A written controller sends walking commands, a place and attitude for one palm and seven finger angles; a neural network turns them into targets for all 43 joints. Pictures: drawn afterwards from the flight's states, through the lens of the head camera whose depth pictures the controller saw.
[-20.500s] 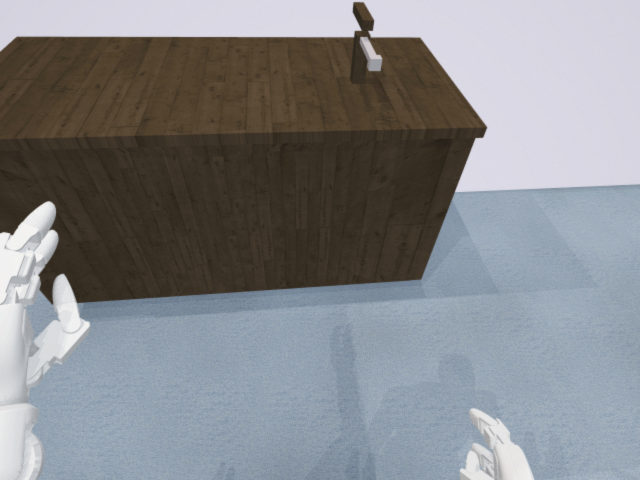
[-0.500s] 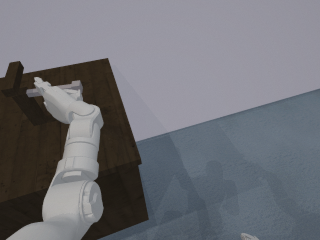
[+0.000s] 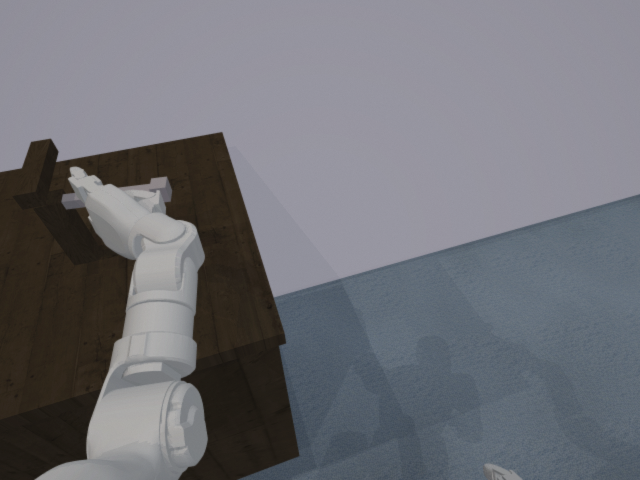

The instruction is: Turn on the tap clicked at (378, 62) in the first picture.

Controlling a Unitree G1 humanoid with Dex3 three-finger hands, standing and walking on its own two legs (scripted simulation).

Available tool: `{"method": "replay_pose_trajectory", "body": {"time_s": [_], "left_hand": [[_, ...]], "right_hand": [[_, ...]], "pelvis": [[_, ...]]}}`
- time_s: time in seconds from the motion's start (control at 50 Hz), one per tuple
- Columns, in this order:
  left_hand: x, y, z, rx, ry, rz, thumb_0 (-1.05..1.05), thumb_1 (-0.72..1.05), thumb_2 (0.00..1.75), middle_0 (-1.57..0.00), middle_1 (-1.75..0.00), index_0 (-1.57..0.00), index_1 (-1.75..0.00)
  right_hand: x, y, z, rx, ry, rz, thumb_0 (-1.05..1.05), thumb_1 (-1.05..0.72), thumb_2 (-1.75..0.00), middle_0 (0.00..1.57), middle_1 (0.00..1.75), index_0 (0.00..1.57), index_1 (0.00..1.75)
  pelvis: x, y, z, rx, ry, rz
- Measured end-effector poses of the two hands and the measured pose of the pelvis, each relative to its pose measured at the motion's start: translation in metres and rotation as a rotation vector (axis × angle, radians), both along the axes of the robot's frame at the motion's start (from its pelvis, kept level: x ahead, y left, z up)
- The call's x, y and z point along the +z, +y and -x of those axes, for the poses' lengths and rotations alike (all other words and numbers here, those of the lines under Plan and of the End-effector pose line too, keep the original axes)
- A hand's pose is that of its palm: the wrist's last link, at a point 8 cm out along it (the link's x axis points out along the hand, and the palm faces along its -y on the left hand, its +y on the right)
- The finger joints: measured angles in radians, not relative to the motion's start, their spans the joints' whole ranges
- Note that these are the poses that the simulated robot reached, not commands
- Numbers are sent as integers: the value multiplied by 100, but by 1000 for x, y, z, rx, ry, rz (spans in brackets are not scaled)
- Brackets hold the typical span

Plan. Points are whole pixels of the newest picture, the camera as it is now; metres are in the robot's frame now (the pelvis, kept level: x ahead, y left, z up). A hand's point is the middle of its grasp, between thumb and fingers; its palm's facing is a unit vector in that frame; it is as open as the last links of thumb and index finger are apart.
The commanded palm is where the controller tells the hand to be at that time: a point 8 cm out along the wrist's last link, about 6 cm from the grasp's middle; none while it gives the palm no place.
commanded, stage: lift the hand up off the lever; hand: left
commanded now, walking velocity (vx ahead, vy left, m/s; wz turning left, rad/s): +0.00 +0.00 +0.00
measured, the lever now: (160, 190) +0.51 +0.27 +0.10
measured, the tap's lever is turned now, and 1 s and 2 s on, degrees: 82 82 82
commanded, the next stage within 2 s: draw the hand back beside the body in 0.40 s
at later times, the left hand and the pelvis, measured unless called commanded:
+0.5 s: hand (160, 195) +0.41 +0.22 +0.18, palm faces +0.83 -0.55 -0.10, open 7.8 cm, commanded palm +0.35 +0.23 +0.18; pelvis -0.01 -0.01 +0.00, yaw +0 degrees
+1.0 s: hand (104, 262) +0.29 +0.23 +0.19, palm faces +0.39 -0.89 -0.22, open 7.7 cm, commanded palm +0.25 +0.26 +0.18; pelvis -0.04 +0.00 +0.01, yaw -1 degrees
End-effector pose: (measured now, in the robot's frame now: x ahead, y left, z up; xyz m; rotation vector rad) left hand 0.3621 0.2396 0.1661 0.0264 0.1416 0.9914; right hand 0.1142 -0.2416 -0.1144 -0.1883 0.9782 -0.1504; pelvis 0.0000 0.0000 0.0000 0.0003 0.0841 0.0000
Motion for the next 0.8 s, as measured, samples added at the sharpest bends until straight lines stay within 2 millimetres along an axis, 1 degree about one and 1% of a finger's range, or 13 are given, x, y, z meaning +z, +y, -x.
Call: {"method": "replay_pose_trajectory", "body": {"time_s": [0.08,0.18,0.26,0.4,0.52,0.54,0.62,0.66,0.7,0.72,0.74,0.8], "left_hand": [[8,1,3,-2,-11,-28,2,90,90,-16,-15,-16,-15],[19,-9,1,-38,-30,-35,2,90,90,-15,-15,-15,-15],[20,-16,1,-58,-18,-6,2,90,90,-16,-15,-16,-15],[13,-16,9,-26,23,-3,2,90,90,-16,-15,-16,-15],[19,-12,12,0,-5,-35,2,90,90,-16,-15,-16,-15],[22,-13,11,-31,-10,-59,2,90,90,-16,-15,-16,-15],[30,-24,9,-278,-63,-126,2,91,90,-15,-15,-15,-15],[29,-30,11,-416,-83,-116,2,91,90,-15,-15,-15,-15],[23,-34,17,-530,-104,-63,1,90,90,-16,-16,-16,-16],[19,-34,21,-561,-110,-33,1,90,90,-16,-16,-16,-16],[15,-31,26,-589,-110,-39,1,90,90,-16,-16,-16,-16],[3,-12,44,-643,-94,-121,1,90,90,-17,-17,-17,-17]], "right_hand": [[4,2,-15,31,-32,8,1,-90,-90,20,29,20,30],[7,7,-30,57,-66,3,1,-90,-90,20,29,20,30],[10,12,-37,57,-86,-13,1,-90,-90,20,29,20,30],[10,15,-35,61,-92,-31,0,-90,-89,20,29,20,30],[5,11,-25,65,-65,-19,1,-90,-89,20,29,20,30],[5,10,-22,60,-57,-15,1,-90,-89,20,29,20,30],[7,1,-9,2,-46,10,1,-90,-89,21,29,20,30],[10,-5,-2,-31,-49,21,1,-90,-89,21,29,20,30],[14,-9,4,-64,-58,31,1,-90,-89,20,29,20,30],[16,-11,6,-78,-65,35,1,-90,-89,20,29,20,30],[19,-13,8,-87,-77,33,1,-90,-89,20,29,20,30],[26,-17,13,-103,-124,20,1,-90,-89,20,29,20,30]], "pelvis": [[0,0,2,10,-5,2],[0,0,4,16,-6,0],[2,-1,4,12,-9,-4],[2,-3,7,6,-14,-5],[0,-6,12,9,-10,-4],[0,-6,13,9,-13,-6],[3,-6,15,-6,-40,-11],[4,-6,15,-17,-60,-12],[6,-6,16,-33,-80,-11],[7,-6,16,-42,-90,-10],[7,-6,17,-48,-100,-9],[8,-7,21,-61,-125,-8]]}}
